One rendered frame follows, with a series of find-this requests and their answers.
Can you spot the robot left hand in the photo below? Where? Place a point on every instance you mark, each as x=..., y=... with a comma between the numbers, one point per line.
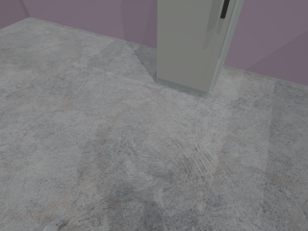
x=57, y=224

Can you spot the fridge door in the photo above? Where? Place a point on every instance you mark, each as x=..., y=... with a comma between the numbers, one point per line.
x=190, y=35

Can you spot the handle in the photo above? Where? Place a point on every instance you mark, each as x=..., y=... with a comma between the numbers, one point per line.
x=224, y=9

